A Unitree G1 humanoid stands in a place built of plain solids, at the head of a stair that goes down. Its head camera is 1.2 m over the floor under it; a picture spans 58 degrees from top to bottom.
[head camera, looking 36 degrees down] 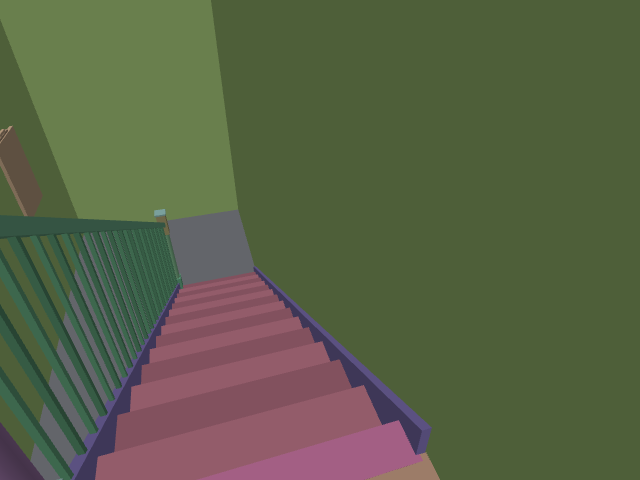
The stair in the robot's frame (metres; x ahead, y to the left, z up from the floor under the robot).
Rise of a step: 0.17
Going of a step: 0.26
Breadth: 0.91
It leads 17 degrees to the left of straight ahead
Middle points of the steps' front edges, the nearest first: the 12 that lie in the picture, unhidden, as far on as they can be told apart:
0.60 0.18 0.00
0.84 0.27 -0.17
1.09 0.35 -0.33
1.34 0.42 -0.50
1.58 0.50 -0.67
1.83 0.57 -0.83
2.08 0.65 -1.00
2.32 0.72 -1.17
2.57 0.80 -1.33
2.81 0.87 -1.50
3.06 0.95 -1.66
3.30 1.02 -1.83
